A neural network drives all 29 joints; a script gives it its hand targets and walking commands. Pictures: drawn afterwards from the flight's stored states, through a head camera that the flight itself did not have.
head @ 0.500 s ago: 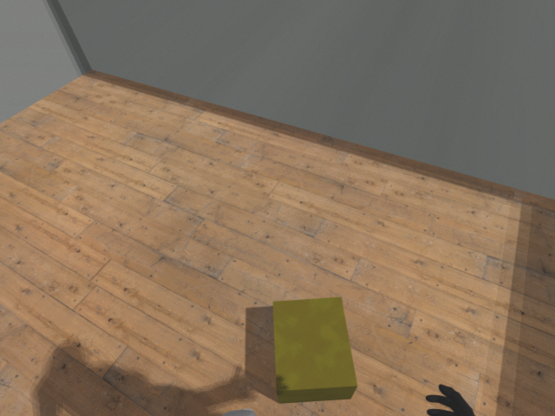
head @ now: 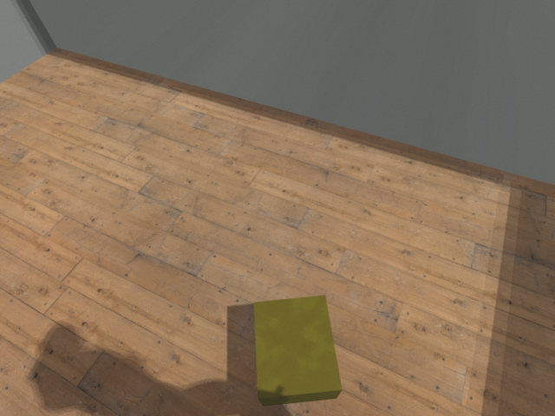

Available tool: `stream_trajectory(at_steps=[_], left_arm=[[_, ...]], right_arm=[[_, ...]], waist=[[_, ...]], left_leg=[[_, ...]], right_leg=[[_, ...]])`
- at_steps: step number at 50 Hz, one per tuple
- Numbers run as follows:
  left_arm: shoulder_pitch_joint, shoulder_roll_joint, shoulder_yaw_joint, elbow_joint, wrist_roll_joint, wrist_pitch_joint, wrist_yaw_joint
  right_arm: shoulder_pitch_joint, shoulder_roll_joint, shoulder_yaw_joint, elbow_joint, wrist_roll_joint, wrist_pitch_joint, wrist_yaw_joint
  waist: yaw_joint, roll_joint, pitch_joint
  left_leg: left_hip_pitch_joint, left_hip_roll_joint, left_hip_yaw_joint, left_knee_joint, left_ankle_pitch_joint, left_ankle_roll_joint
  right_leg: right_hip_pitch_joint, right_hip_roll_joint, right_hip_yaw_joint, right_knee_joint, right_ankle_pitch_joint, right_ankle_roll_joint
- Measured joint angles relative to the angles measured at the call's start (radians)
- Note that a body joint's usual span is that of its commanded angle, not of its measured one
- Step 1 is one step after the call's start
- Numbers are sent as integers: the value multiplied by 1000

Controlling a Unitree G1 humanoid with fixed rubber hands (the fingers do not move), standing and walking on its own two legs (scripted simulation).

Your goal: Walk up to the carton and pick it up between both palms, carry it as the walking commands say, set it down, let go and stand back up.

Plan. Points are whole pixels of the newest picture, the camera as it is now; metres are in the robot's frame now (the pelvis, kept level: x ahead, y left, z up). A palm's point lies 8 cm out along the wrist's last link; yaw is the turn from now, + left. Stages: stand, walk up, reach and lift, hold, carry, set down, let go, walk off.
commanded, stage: walk up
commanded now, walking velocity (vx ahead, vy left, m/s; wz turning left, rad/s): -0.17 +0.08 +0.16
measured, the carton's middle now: (294, 349) +0.37 -0.01 -0.68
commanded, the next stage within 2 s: stand in 1.14 s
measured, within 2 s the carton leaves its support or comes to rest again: neither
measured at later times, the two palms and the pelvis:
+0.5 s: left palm out of the picture -0.04 +0.25 -0.14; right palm out of the picture +0.02 -0.21 -0.11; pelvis -0.03 +0.02 +0.01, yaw +2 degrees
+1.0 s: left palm out of the picture -0.01 +0.24 -0.13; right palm out of the picture -0.02 -0.20 -0.13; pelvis -0.01 +0.02 +0.01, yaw +1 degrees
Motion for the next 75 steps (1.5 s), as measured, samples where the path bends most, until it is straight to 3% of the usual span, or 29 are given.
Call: stream_trajectory(at_steps=[4, 7, 9, 14, 18, 22, 26, 30, 46, 67, 70, 75], left_arm=[[-17, 13, 8, -14, 12, -7, 5], [1, 17, 20, -8, 10, -1, 3], [17, 21, 23, 5, 12, 2, -9], [29, 23, 17, 19, 11, -7, -28], [39, 20, 9, 41, 1, -7, -37], [63, 6, -7, 79, -3, 2, -40], [85, -12, -27, 121, 5, -12, -36], [101, -28, -35, 149, 7, -19, -32], [71, -43, -36, 177, 3, -27, -11], [88, -52, -32, 190, -4, -30, -13], [69, -37, -58, 12, -59, 54, -23], [-198, 32, -63, -176, -78, 353, -46]], right_arm=[[16, -53, -12, -24, -10, 44, 13], [5, -72, -17, -36, -14, 53, 35], [4, -65, -4, -38, -5, 46, 44], [9, -18, 35, -19, 3, 37, 44], [17, 15, 51, 4, 1, -3, 31], [50, 59, 60, 26, 2, -30, 26], [61, 71, 58, 56, 7, -38, 19], [81, 69, 51, 90, 11, -36, 15], [135, 83, 41, 130, 12, -48, 3], [145, 78, 42, 126, 8, -45, 0], [129, 59, 84, -47, 62, 47, 0], [-149, 12, 79, -268, 67, 367, 3]], waist=[[7, 23, -9], [13, 23, -18], [15, 18, -36], [32, -5, -65], [41, -24, -74], [47, -62, -81], [45, -74, -63], [46, -55, -54], [26, -22, -48], [26, -14, -64], [26, -8, -135], [9, -3, -102]], left_leg=[[-135, -24, -53, 387, -243, -59], [-176, -31, -69, 586, -204, -80], [-137, -16, -73, 524, -158, -78], [36, 4, -61, 167, -172, -55], [159, -3, -29, -114, -31, -31], [191, -14, -20, -161, -20, 0], [230, -28, -8, -194, -8, 8], [258, -27, -1, -200, -16, 12], [273, -14, 4, -193, -43, -1], [263, 9, 2, -193, -40, -23], [80, 18, -12, -47, -90, -16], [-80, 24, -40, 110, -131, -18]], right_leg=[[8, -21, -32, -14, -45, -32], [34, -43, -37, -70, -5, -23], [49, -45, -39, -114, 21, -25], [60, -30, -53, -166, 60, -25], [32, -25, -60, -129, 54, -6], [60, 2, -7, -163, -7, -6], [109, 7, 27, -236, 112, -1], [136, 9, 33, -248, 106, 13], [139, 22, 37, -222, 67, 3], [133, 44, 32, -231, 73, -15], [-28, 45, 25, -125, 38, -36], [-163, 40, 4, -3, 12, -27]])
